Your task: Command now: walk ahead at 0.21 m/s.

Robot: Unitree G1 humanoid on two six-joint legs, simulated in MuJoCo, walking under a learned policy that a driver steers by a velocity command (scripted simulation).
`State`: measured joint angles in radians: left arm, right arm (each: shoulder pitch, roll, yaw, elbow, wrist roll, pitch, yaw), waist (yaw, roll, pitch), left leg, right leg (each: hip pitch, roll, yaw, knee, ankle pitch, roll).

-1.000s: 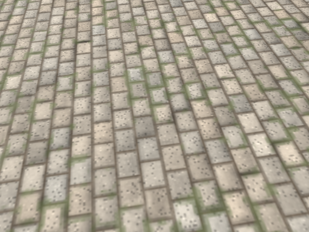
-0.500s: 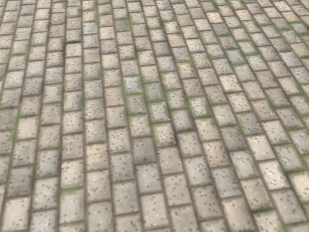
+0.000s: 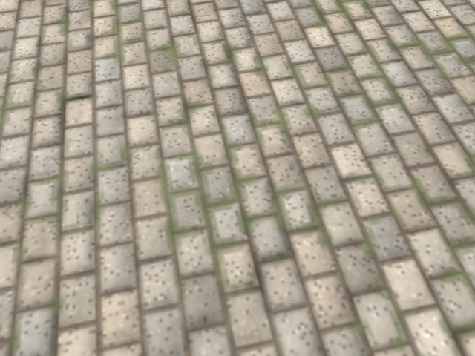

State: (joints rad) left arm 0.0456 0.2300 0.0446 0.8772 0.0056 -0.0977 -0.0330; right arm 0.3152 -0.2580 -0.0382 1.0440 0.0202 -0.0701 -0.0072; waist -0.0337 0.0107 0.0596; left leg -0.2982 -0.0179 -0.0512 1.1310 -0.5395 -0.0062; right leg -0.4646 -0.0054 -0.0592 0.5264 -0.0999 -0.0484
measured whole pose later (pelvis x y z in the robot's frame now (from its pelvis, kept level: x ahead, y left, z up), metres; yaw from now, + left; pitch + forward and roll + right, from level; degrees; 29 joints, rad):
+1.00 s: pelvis +0.20 +0.05 +0.00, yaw +0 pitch +0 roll +0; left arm 0.34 0.23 0.05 1.09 -0.03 -0.07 0.01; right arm 0.25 -0.21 -0.07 1.07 0.02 -0.11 0.01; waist -0.01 -0.04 0.00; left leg -0.24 -0.01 0.06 0.61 -0.39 0.06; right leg -0.29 -0.03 0.01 0.90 -0.48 -0.01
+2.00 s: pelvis +0.72 +0.09 -0.01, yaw +18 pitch +2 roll -1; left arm 0.30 0.26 0.07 1.00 0.00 -0.05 0.02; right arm 0.06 -0.24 -0.09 0.79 0.03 -0.05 0.05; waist 0.02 0.01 0.05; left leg -0.53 -0.01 0.08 0.66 -0.17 0.12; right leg -0.04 -0.11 -0.23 0.79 -0.47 0.04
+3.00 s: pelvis +0.98 +0.22 +0.02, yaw +3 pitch +3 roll -1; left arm 0.17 0.34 0.11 0.71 -0.02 0.05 0.02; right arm 0.21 -0.26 -0.06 0.75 -0.02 -0.01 -0.05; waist -0.01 -0.05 0.01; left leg -0.27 0.03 0.02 0.45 -0.23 0.01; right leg -0.60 0.07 0.09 1.13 -0.38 0.07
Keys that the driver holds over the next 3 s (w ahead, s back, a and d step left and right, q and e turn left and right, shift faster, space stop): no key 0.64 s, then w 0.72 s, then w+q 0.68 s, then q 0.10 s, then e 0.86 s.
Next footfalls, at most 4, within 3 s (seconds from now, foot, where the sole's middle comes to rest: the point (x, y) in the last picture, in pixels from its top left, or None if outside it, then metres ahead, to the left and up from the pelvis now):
0.28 left None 0.16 0.14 -0.76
1.40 right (277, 300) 0.58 -0.08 -0.76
1.96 left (178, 226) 0.84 0.21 -0.76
2.42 right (206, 158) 1.12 0.13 -0.76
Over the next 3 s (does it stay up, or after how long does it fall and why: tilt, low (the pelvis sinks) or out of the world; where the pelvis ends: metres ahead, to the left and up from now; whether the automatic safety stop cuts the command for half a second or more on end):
stays up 0.98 0.22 0.02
